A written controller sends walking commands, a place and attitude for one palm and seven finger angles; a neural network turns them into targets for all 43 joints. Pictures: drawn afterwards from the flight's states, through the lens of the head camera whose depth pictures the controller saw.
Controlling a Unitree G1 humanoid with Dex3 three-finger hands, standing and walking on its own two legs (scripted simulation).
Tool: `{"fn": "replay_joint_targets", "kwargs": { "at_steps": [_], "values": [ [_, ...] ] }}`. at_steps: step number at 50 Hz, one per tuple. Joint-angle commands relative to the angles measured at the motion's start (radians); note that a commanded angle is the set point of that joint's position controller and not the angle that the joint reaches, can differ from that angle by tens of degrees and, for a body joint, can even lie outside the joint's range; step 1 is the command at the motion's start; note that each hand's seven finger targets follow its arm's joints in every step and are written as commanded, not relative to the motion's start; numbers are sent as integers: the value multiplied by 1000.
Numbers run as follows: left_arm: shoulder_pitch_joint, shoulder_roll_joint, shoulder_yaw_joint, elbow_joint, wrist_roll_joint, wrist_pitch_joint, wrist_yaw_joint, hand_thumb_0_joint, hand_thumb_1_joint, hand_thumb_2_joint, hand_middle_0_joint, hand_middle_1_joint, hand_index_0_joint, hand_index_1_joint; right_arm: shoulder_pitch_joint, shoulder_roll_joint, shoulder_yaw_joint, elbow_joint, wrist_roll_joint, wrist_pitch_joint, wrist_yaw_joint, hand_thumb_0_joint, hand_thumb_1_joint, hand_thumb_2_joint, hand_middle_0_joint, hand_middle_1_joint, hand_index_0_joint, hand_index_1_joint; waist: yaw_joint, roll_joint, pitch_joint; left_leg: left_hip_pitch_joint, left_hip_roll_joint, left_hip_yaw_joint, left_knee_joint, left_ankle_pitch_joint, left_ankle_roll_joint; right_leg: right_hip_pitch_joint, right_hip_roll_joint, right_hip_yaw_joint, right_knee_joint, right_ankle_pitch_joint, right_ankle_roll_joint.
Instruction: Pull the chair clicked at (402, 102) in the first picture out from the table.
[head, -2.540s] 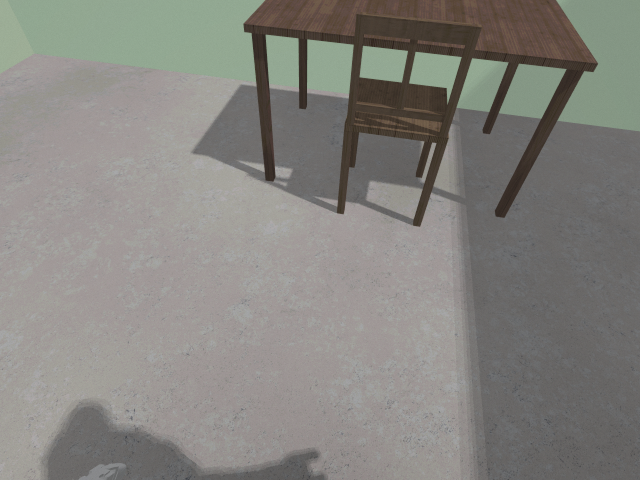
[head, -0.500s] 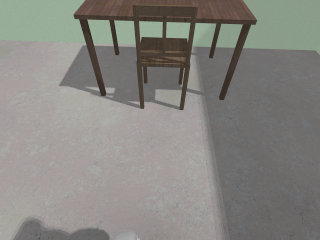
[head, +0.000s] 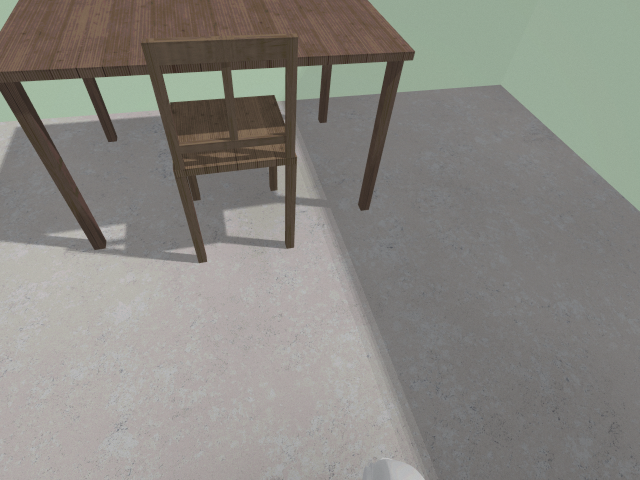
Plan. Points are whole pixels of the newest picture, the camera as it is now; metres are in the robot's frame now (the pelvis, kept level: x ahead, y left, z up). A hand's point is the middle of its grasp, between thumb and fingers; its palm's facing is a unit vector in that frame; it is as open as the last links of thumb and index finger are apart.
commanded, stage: walk to a spot facing it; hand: left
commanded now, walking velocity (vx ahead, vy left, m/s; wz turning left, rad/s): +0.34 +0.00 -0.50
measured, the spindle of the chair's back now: (230, 102) +1.02 +0.32 -0.11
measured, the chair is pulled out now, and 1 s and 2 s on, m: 0.00 0.00 0.00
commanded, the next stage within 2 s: turn to face it in 0.92 s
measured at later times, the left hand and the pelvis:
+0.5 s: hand (250, 368) +0.31 +0.13 -0.17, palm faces -0.20 -0.96 -0.19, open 7.2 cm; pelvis +0.19 -0.03 -0.01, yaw -12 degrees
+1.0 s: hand (279, 281) +0.50 +0.11 -0.18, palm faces -0.39 -0.91 -0.14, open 7.4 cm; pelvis +0.36 -0.03 +0.00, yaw -26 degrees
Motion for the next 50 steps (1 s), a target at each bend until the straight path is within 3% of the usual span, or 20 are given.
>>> {"fn": "replay_joint_targets", "kwargs": {
  "at_steps": [1, 7, 10, 11, 12, 13, 14, 16, 18, 19, 21, 27, 30, 31, 32, 33, 35, 38, 41, 50],
  "values": [
    [-60, -40, -18, -91, 7, -3, -20, 0, 900, 900, -200, -300, -200, -300, 94, -146, -32, -16, -6, -18, 5, 0, -900, -900, 200, 300, 200, 300, -32, 140, 41, 37, 264, -131, -301, 41, 98, -59, -67, 15, -201, 86, 22],
    [-228, -30, -31, -135, 4, -14, -20, 0, 900, 900, -200, -300, -200, -300, 184, -172, -33, 21, -14, -4, 12, 0, -900, -900, 200, 300, 200, 300, -88, 160, 59, 166, 277, -51, -225, 255, 84, -2, -19, -55, -435, 73, -2],
    [-173, -4, -28, -118, 3, -28, -16, 0, 900, 900, -200, -300, -200, -300, 184, -194, -34, 24, -14, 4, 13, 0, -900, -900, 200, 300, 200, 300, -47, 159, 13, 201, 270, 12, -53, 541, 56, 159, 42, -110, -536, 2, -41],
    [-46, 26, -20, -76, 3, -37, -13, 0, 900, 900, -200, -300, -200, -300, 163, -205, -32, 17, -8, 7, 15, 0, -900, -900, 200, 300, 200, 300, 22, 128, -57, 149, 237, 55, 133, 628, 26, 356, 80, -135, -604, 42, -59],
    [111, 108, 2, -29, 6, -52, -4, 0, 900, 900, -200, -300, -200, -300, 155, -189, -24, 4, 4, 7, 26, 0, -900, -900, 200, 300, 200, 300, 95, 19, -166, -63, 202, 79, 386, 502, -18, 672, -1, -28, -632, 74, -102],
    [241, 242, 35, -4, 0, -61, 16, 0, 900, 900, -200, -300, -200, -300, 164, -113, -9, -42, 16, 5, 30, 0, -900, -900, 200, 300, 200, 300, 128, -240, -290, -407, 38, 65, 718, -255, -76, 924, -322, 461, -715, 148, -224],
    [271, 281, 38, 12, -26, -48, 24, 0, 900, 900, -200, -300, -200, -300, 27, -132, -15, -81, 12, 6, 18, 0, -900, -900, 200, 300, 200, 300, 148, -126, -236, -526, 17, -104, 881, -363, -63, 866, -391, 580, -804, 293, -281],
    [102, 208, 15, -31, -22, -50, 29, 0, 900, 900, -200, -300, -200, -300, 26, -136, -19, -67, 7, 12, 18, 0, -900, -900, 200, 300, 200, 300, 60, -88, -106, -513, 91, -188, 906, -186, -63, 611, -332, 470, -873, 44, -241],
    [-25, 130, -7, -53, -16, -57, 37, 0, 900, 900, -200, -300, -200, -300, 68, -120, -21, -31, -7, 37, 23, 0, -900, -900, 200, 300, 200, 300, -26, -13, -20, -374, 117, -194, 768, -91, -73, 349, -235, 273, -917, 14, -182],
    [-50, 112, -11, -56, -10, -63, 38, 0, 900, 900, -200, -300, -200, -300, 105, -102, -18, -19, -10, 47, 24, 0, -900, -900, 200, 300, 200, 300, -53, -46, -11, -329, 115, -180, 703, -80, -80, 281, -207, 218, -924, 38, -171],
    [-43, 104, -13, -41, -7, -67, 36, 0, 900, 900, -200, -300, -200, -300, 119, -86, -16, -16, -10, 54, 28, 0, -900, -900, 200, 300, 200, 300, -65, -50, -12, -274, 94, -156, 580, -52, -89, 230, -168, 177, -929, 31, -168],
    [10, 121, -3, -16, -8, -63, 27, 0, 900, 900, -200, -300, -200, -300, 14, -78, -18, -73, -4, 30, 41, 0, -900, -900, 200, 300, 200, 300, -29, -77, 2, -155, 28, -121, 243, -20, -77, 237, -150, 223, -904, -107, -164],
    [-20, 80, -6, -32, -12, -47, 23, 0, 900, 900, -200, -300, -200, -300, 159, -126, -30, -30, -3, 12, 23, 0, -900, -900, 200, 300, 200, 300, -107, 57, -22, 158, 24, -119, 26, -21, -78, 102, -55, 168, -704, -161, -101],
    [4, 12, -18, -49, -20, -42, 14, 0, 900, 900, -200, -300, -200, -300, 237, -227, -51, -15, -17, 6, 12, 0, -900, -900, 200, 300, 200, 300, -133, 309, -41, 270, 231, -411, -138, -232, -15, -54, 62, 77, -413, -207, -47],
    [-25, -12, -23, -86, -17, -49, 10, 0, 900, 900, -200, -300, -200, -300, 301, -284, -56, -15, -21, 10, 8, 0, -900, -900, 200, 300, 200, 300, -148, 399, -42, 272, 436, -659, -292, -343, 81, -162, 104, 1, -137, -323, -14],
    [-52, 25, -15, -84, -4, -43, 15, 0, 900, 900, -200, -300, -200, -300, 252, -256, -48, -20, -17, 13, 1, 0, -900, -900, 200, 300, 200, 300, -134, 371, -25, 181, 455, -699, -324, -405, 91, -177, 47, 82, 21, -273, -16],
    [-47, 23, -2, -54, 1, -39, -1, 0, 900, 900, -200, -300, -200, -300, 136, -170, -20, -49, -10, 4, -1, 0, -900, -900, 200, 300, 200, 300, -73, 179, 67, 69, 362, -476, -310, -199, 51, -163, -12, 81, 108, -93, -3],
    [60, -19, -5, -6, -5, -10, 1, 0, 900, 900, -200, -300, -200, -300, 77, -115, -5, -47, 3, -8, -11, 0, -900, -900, 200, 300, 200, 300, -11, 178, 5, 70, 257, -146, -210, 399, -5, -59, -18, 49, 105, 25, 34],
    [49, -36, -4, -17, -5, 11, 4, 0, 900, 900, -200, -300, -200, -300, 105, -122, -12, -34, 1, -2, -14, 0, -900, -900, 200, 300, 200, 300, -15, 164, -18, 113, 255, -60, -167, 596, 29, -67, -13, 20, 71, 31, 50],
    [-142, -41, -12, -97, -7, 20, 4, 0, 900, 900, -200, -300, -200, -300, 123, -149, -41, -15, -7, 41, -6, 0, -900, -900, 200, 300, 200, 300, -70, 225, 35, 168, 296, 37, -95, 557, 74, 4, -10, -63, -320, -6, 44]
  ]
}}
